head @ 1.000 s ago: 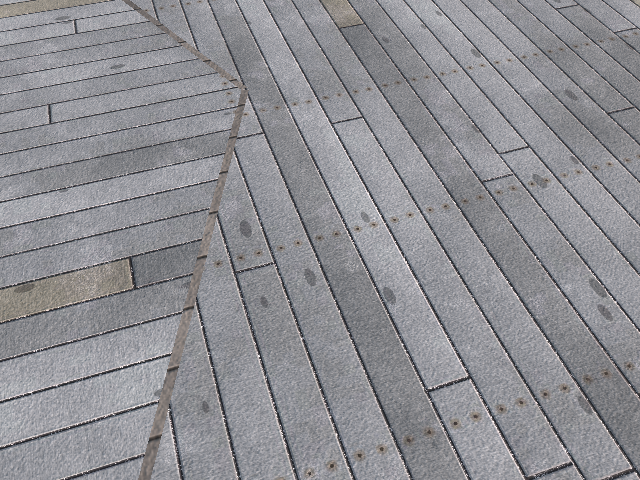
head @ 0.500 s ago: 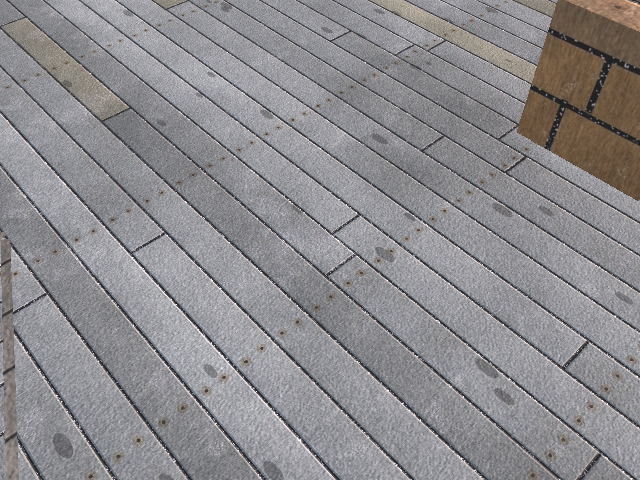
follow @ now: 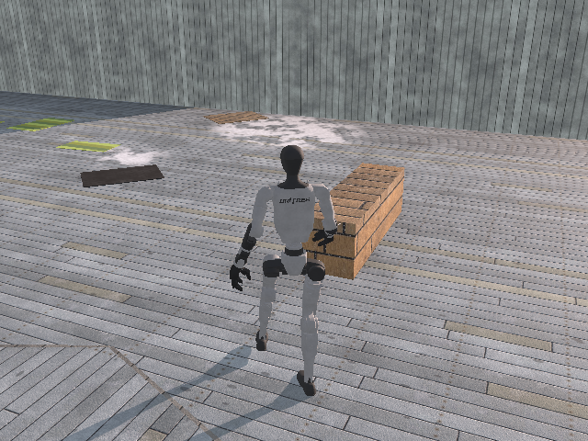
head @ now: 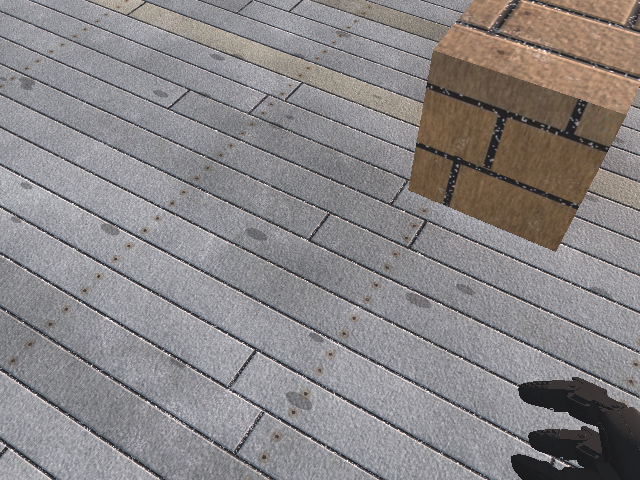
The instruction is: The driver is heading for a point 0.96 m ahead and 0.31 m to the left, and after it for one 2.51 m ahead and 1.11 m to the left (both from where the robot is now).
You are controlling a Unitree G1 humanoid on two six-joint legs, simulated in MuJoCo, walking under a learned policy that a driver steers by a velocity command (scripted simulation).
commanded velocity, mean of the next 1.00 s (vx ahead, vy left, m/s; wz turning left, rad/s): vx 0.39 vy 0.00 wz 0.53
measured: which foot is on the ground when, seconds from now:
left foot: up 0.00-0.04, down 0.06-0.44, up 0.46-0.86, down 0.88-1.00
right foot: down 0.00-0.08, up 0.10-0.42, down 0.44-0.88, up 0.90-1.00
